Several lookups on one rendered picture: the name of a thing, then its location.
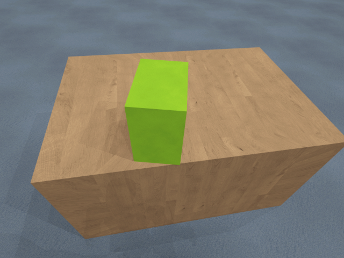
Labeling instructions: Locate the carton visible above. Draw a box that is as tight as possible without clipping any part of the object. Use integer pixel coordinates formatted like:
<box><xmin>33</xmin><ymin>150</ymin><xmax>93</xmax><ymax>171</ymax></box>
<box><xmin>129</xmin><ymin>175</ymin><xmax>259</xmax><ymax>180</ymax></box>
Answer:
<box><xmin>125</xmin><ymin>59</ymin><xmax>188</xmax><ymax>165</ymax></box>

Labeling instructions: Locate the pedestal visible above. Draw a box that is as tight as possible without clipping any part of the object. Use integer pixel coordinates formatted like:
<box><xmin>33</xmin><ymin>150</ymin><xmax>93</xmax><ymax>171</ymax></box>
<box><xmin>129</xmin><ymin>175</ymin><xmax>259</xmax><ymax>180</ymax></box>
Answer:
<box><xmin>31</xmin><ymin>47</ymin><xmax>344</xmax><ymax>239</ymax></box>

